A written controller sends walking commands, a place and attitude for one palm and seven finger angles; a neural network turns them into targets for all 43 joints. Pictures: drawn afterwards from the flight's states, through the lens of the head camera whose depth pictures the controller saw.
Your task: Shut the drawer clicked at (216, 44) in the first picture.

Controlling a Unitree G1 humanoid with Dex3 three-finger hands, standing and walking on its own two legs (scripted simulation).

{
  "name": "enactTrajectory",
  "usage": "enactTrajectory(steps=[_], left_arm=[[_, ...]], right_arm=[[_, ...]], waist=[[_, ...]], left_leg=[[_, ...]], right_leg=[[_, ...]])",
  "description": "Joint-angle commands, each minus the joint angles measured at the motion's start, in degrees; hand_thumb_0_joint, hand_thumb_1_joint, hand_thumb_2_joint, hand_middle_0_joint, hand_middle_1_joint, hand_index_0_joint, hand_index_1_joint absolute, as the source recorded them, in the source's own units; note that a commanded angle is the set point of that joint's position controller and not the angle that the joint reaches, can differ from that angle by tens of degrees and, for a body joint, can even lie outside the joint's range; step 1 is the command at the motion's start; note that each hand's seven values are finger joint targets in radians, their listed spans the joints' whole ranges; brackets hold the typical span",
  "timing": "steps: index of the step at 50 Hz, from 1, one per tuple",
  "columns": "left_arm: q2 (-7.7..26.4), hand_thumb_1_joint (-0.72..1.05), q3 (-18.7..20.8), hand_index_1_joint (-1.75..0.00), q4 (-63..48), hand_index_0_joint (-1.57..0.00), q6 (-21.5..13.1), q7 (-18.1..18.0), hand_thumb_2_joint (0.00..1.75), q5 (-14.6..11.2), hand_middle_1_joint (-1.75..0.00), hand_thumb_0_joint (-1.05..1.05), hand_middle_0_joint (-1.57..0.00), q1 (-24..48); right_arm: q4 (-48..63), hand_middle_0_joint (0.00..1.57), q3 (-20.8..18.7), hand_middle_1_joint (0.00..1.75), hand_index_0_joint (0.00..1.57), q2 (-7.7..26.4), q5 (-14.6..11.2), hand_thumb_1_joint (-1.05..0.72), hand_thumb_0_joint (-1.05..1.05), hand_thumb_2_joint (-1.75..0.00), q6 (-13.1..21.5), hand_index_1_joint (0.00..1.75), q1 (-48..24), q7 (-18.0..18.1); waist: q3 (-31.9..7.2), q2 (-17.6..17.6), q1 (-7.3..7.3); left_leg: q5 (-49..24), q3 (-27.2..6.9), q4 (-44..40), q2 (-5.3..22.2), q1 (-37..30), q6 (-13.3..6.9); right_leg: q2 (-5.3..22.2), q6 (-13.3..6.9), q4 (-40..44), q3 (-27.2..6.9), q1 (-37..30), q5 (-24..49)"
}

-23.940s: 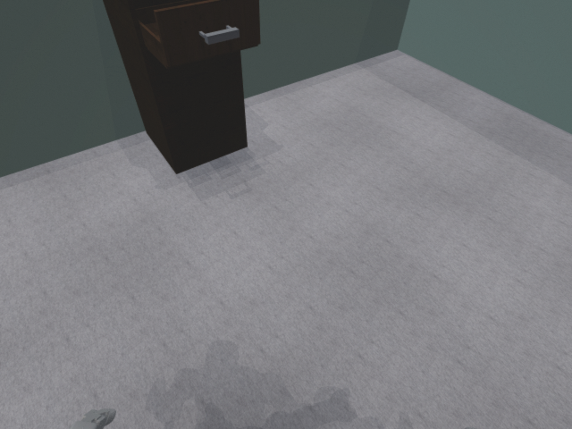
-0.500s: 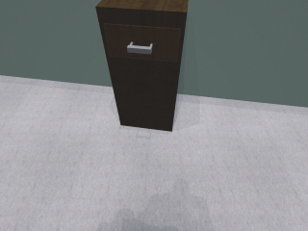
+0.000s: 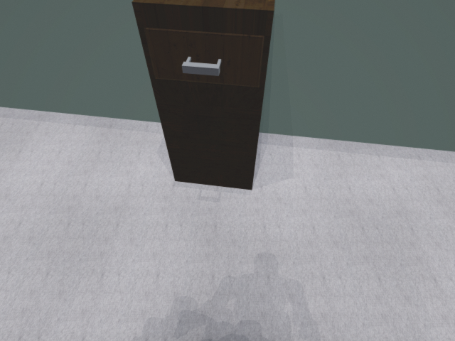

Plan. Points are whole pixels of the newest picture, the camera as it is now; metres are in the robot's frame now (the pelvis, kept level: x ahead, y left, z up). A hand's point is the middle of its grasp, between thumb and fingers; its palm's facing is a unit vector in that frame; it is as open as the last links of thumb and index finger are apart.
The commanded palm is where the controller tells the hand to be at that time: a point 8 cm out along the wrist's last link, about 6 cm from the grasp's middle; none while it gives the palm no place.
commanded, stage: look to check the result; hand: left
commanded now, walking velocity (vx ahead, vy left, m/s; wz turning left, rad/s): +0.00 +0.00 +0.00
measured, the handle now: (202, 64) +0.94 +0.13 -0.02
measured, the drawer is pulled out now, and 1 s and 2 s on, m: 0.00 0.00 0.00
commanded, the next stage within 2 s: stand and wait in 0.28 s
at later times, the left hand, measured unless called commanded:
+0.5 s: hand out of the picture +0.09 +0.23 -0.16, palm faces -0.02 -0.95 -0.31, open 7.4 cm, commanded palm none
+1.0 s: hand out of the picture +0.10 +0.23 -0.15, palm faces -0.03 -0.94 -0.33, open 7.4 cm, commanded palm none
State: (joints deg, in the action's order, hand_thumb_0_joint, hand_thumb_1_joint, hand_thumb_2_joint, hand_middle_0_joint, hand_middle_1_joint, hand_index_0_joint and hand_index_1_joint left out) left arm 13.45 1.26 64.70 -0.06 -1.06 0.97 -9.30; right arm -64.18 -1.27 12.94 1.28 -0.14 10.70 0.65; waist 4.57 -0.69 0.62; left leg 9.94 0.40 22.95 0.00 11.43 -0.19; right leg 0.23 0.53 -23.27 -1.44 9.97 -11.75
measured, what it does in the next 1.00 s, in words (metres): stands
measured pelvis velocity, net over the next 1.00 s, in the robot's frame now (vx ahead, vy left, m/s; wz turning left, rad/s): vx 0.02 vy -0.01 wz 0.00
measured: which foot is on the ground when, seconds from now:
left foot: down 0.00-1.00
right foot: down 0.00-1.00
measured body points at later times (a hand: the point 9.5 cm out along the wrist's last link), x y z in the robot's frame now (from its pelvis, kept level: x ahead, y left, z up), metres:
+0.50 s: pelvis +0.02 +0.00 +0.00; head +0.04 -0.01 +0.45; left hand +0.09 +0.28 -0.14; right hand +0.08 -0.28 -0.14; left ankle +0.03 +0.12 -0.74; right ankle +0.01 -0.13 -0.74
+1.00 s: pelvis +0.02 -0.01 +0.00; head +0.04 -0.01 +0.45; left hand +0.10 +0.28 -0.13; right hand +0.09 -0.29 -0.14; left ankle +0.03 +0.12 -0.74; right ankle +0.01 -0.13 -0.74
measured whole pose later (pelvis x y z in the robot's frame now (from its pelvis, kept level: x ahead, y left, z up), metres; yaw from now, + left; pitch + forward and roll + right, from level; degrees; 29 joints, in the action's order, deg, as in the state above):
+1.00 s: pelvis +0.02 -0.01 +0.00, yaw +0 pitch -2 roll +0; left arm 17.8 1.0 64.6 -0.6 -0.5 0.9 -6.1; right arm -64.5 -0.8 18.0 1.1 0.3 6.6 0.1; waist 3.7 -0.4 0.7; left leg 9.6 0.4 18.4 0.5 7.2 0.4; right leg -0.2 0.0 -18.8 -1.4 5.8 -11.3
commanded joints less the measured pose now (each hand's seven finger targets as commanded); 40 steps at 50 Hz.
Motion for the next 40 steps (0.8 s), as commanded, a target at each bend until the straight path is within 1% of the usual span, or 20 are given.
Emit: enactTrajectory(steps=[1, 2, 4, 7, 9, 12, 15, 17, 19, 20, 21, 25, 28, 29, 30, 31, 33, 37, 38, 40], left_arm=[[9.9, 0.9, 1.8, -0.3, -2.3, -0.2, -1.2, -0.3, 0.9, -0.3, -0.3, 0.0, -0.2, 0.2], [10.0, 0.9, 1.8, -0.3, -2.3, -0.2, -1.2, -0.3, 0.9, -0.3, -0.3, 0.0, -0.2, 0.6], [10.5, 0.9, 1.8, -0.3, -2.4, -0.2, -1.3, -0.3, 0.9, -0.2, -0.3, 0.0, -0.2, 0.7], [11.1, 0.9, 1.8, -0.3, -2.3, -0.2, -1.3, -0.2, 0.9, -0.3, -0.3, 0.0, -0.2, 1.3], [11.6, 0.9, 1.9, -0.3, -2.3, -0.2, -1.5, -0.2, 0.9, -0.2, -0.3, 0.0, -0.2, 1.6], [12.2, 0.9, 1.9, -0.3, -2.4, -0.2, -1.6, -0.1, 0.9, -0.3, -0.3, 0.0, -0.2, 2.2], [12.5, 0.9, 1.9, -0.3, -2.5, -0.2, -1.6, -0.1, 0.9, -0.3, -0.3, 0.0, -0.2, 2.5], [12.9, 0.9, 2.0, -0.3, -2.6, -0.2, -1.7, -0.1, 0.9, -0.3, -0.3, 0.0, -0.2, 2.9], [13.2, 0.9, 2.0, -0.3, -2.8, -0.2, -1.7, -0.1, 0.9, -0.3, -0.3, 0.0, -0.2, 3.2], [13.3, 0.9, 1.9, -0.3, -2.7, -0.2, -1.7, -0.1, 0.9, -0.3, -0.3, 0.0, -0.2, 3.4], [13.5, 0.9, 2.0, -0.3, -2.8, -0.2, -1.7, 0.0, 0.9, -0.3, -0.3, 0.0, -0.2, 3.4], [14.1, 0.9, 2.0, -0.3, -3.0, -0.2, -1.7, 0.0, 0.9, -0.3, -0.3, 0.0, -0.2, 4.1], [14.6, 0.9, 2.1, -0.3, -3.3, -0.2, -2.0, -0.1, 0.9, -0.2, -0.3, 0.0, -0.2, 4.2], [14.7, 0.9, 2.1, -0.3, -3.2, -0.2, -1.9, 0.0, 0.9, -0.3, -0.3, 0.0, -0.2, 4.4], [14.6, 0.9, 2.0, -0.3, -3.1, -0.2, -1.9, 0.0, 0.9, -0.3, -0.3, 0.0, -0.2, 4.3], [14.8, 0.9, 2.0, -0.3, -3.1, -0.2, -1.9, 0.0, 0.9, -0.3, -0.3, 0.0, -0.2, 4.5], [15.1, 0.9, 2.1, -0.3, -3.4, -0.2, -2.0, 0.0, 0.9, -0.2, -0.3, 0.0, -0.2, 4.6], [15.3, 0.9, 2.0, -0.3, -3.3, -0.2, -1.9, 0.0, 0.9, -0.3, -0.3, 0.0, -0.2, 4.8], [15.5, 0.9, 2.0, -0.3, -3.5, -0.2, -2.0, 0.0, 0.9, -0.3, -0.3, 0.0, -0.2, 4.6], [15.5, 0.9, 2.0, -0.3, -3.3, -0.2, -1.9, 0.1, 0.9, -0.3, -0.3, 0.0, -0.2, 5.0]], right_arm=[[2.1, 0.2, -1.7, 0.3, 0.2, 8.9, -0.3, -0.9, 0.0, -0.9, 0.9, 0.3, 0.5, 0.8], [2.2, 0.2, -1.7, 0.3, 0.2, 9.4, -0.2, -0.9, 0.0, -0.9, 0.8, 0.3, 0.4, 0.8], [2.2, 0.2, -1.8, 0.3, 0.2, 9.8, -0.2, -0.9, 0.0, -0.9, 0.9, 0.3, -0.1, 0.8], [2.2, 0.2, -1.8, 0.3, 0.2, 10.6, -0.2, -0.9, 0.0, -0.9, 0.9, 0.3, -0.8, 0.8], [2.3, 0.2, -1.8, 0.3, 0.2, 10.9, -0.3, -0.9, 0.0, -0.9, 1.0, 0.3, -1.2, 0.7], [2.3, 0.2, -1.9, 0.3, 0.2, 11.9, -0.3, -0.9, 0.0, -0.9, 1.1, 0.3, -1.8, 0.7], [2.4, 0.2, -1.8, 0.3, 0.2, 12.2, -0.3, -0.9, 0.0, -0.9, 1.1, 0.3, -2.7, 0.6], [2.5, 0.2, -1.8, 0.3, 0.2, 12.6, -0.3, -0.9, 0.0, -0.9, 1.2, 0.3, -3.0, 0.6], [2.6, 0.2, -1.9, 0.3, 0.2, 13.0, -0.3, -0.9, 0.0, -0.9, 1.2, 0.3, -3.3, 0.6], [2.6, 0.2, -1.8, 0.3, 0.2, 13.3, -0.3, -0.9, 0.0, -0.9, 1.2, 0.3, -3.6, 0.6], [2.6, 0.2, -1.8, 0.3, 0.2, 13.4, -0.3, -0.9, 0.0, -0.9, 1.2, 0.3, -3.8, 0.6], [2.7, 0.2, -1.8, 0.3, 0.2, 13.9, -0.3, -0.9, 0.0, -0.9, 1.3, 0.3, -4.3, 0.5], [3.0, 0.2, -1.9, 0.3, 0.2, 14.6, -0.4, -0.9, 0.0, -0.9, 1.4, 0.3, -4.5, 0.5], [2.9, 0.2, -1.8, 0.3, 0.2, 14.5, -0.4, -0.9, 0.0, -0.9, 1.4, 0.3, -4.6, 0.5], [2.8, 0.2, -1.8, 0.3, 0.2, 14.6, -0.3, -0.9, 0.0, -0.9, 1.4, 0.3, -4.9, 0.5], [2.8, 0.2, -1.8, 0.3, 0.2, 14.7, -0.3, -0.9, 0.0, -0.9, 1.4, 0.3, -4.8, 0.5], [3.0, 0.2, -1.9, 0.3, 0.2, 15.1, -0.4, -0.9, 0.0, -0.9, 1.4, 0.3, -5.0, 0.5], [2.8, 0.2, -1.7, 0.3, 0.2, 15.2, -0.3, -0.9, 0.0, -0.9, 1.5, 0.3, -5.1, 0.5], [3.0, 0.2, -1.8, 0.3, 0.2, 15.5, -0.4, -0.9, 0.0, -0.9, 1.4, 0.3, -5.1, 0.5], [2.8, 0.2, -1.7, 0.3, 0.2, 15.4, -0.3, -0.9, 0.0, -0.9, 1.4, 0.3, -5.3, 0.5]], waist=[[-3.8, 0.3, -0.19], [-3.5, 0.2, -0.06], [-4.1, 0.2, -0.1], [-3.9, 0.1, -0.07], [-4.7, 1.1, -0.02], [-5.3, 0.4, 0.0], [-4.7, 0.0, -0.1], [-5.0, 1.0, -0.1], [-5.4, 0.7, -0.06], [-5.4, -0.3, -0.14], [-5.5, -0.5, -0.14], [-5.4, 0.9, -0.11], [-6.7, 1.1, -0.13], [-6.4, 1.1, -0.04], [-6.3, 0.4, -0.15], [-6.3, 1.1, -0.03], [-6.2, 0.2, -0.06], [-6.1, 0.2, -0.13], [-6.5, 0.7, -0.16], [-5.7, 0.2, -0.12]], left_leg=[[-4.1, -5.1, -4.0, 5.8, -3.4, -1.2], [-3.5, -5.2, -4.3, 5.9, -3.2, -1.2], [-4.8, -5.0, -4.1, 6.1, -3.9, -1.2], [-4.3, -4.9, -4.4, 6.1, -4.1, -1.1], [-5.6, -5.0, -4.2, 6.2, -4.8, -1.1], [-5.8, -4.9, -4.4, 6.3, -5.1, -1.0], [-6.5, -4.9, -4.6, 6.3, -5.1, -1.0], [-7.3, -5.0, -4.7, 6.4, -5.5, -1.0], [-7.9, -4.9, -4.8, 6.5, -5.7, -1.0], [-7.4, -5.0, -5.0, 6.5, -5.7, -0.9], [-7.5, -4.9, -5.0, 6.5, -5.9, -0.9], [-8.1, -5.0, -5.4, 6.7, -6.2, -0.9], [-10.2, -4.9, -5.0, 6.7, -7.0, -0.9], [-10.3, -4.8, -5.2, 6.8, -7.0, -0.8], [-10.1, -4.8, -5.2, 6.7, -7.1, -0.8], [-9.8, -4.8, -5.4, 6.8, -7.1, -0.8], [-9.9, -4.8, -5.4, 6.7, -7.1, -0.8], [-10.1, -4.8, -5.9, 6.8, -7.1, -0.7], [-10.2, -4.9, -5.6, 6.8, -7.4, -0.7], [-9.7, -4.8, -6.0, 6.8, -7.2, -0.7]], right_leg=[[5.4, -2.9, 5.6, -3.8, 1.4, 2.2], [5.3, -2.9, 5.7, -4.0, 1.5, 1.4], [5.5, -2.9, 5.7, -3.9, 1.1, 3.0], [5.5, -2.8, 6.1, -4.1, 1.1, 2.9], [5.7, -2.9, 6.0, -4.0, 0.5, 4.7], [5.8, -2.8, 6.3, -4.3, -0.2, 5.0], [5.8, -2.8, 6.3, -4.3, -0.2, 6.0], [5.9, -2.7, 6.3, -4.2, -0.6, 7.0], [6.0, -2.7, 6.3, -4.2, -1.0, 7.7], [6.0, -2.7, 6.4, -4.2, -1.0, 6.9], [6.0, -2.7, 6.6, -4.4, -1.2, 7.1], [6.1, -2.6, 6.8, -4.2, -1.4, 7.7], [6.2, -2.6, 6.5, -4.3, -2.3, 10.1], [6.3, -2.6, 6.6, -4.0, -2.4, 10.5], [6.4, -2.6, 6.7, -4.1, -2.3, 10.4], [6.3, -2.6, 6.8, -4.1, -2.3, 9.9], [6.2, -2.6, 7.0, -4.4, -2.4, 10.0], [6.4, -2.5, 7.1, -4.1, -2.9, 10.0], [6.3, -2.6, 7.2, -4.3, -2.9, 10.1], [6.3, -2.6, 7.4, -4.3, -2.5, 9.5]])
